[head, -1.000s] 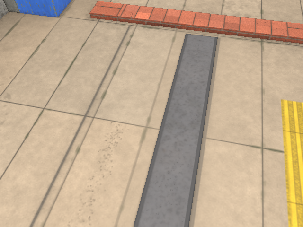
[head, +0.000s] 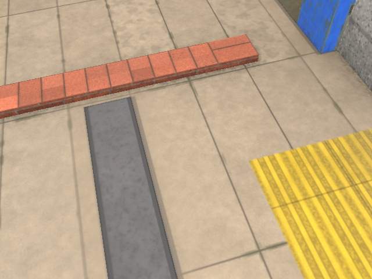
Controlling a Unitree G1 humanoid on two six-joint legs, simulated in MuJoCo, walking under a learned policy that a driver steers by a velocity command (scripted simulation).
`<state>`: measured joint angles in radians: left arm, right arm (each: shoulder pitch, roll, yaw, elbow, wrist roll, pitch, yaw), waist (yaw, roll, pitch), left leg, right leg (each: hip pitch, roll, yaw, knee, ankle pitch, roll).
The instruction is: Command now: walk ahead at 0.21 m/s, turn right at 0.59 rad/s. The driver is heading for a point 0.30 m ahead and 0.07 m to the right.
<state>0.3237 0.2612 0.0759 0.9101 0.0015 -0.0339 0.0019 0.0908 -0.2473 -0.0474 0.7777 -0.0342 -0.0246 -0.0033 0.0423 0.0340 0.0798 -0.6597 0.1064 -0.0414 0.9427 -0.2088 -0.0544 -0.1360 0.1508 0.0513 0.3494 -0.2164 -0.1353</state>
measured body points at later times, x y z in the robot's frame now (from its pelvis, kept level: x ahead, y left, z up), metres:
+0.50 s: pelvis +0.10 +0.04 +0.00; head +0.13 +0.05 +0.44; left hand +0.27 +0.27 -0.13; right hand +0.15 -0.24 -0.12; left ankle +0.20 +0.12 -0.74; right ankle +0.06 -0.08 -0.71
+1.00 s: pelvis +0.11 +0.02 +0.00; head +0.11 +0.01 +0.45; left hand +0.23 +0.25 -0.14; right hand +0.09 -0.24 -0.15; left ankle +0.18 +0.14 -0.74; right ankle +0.07 -0.07 -0.74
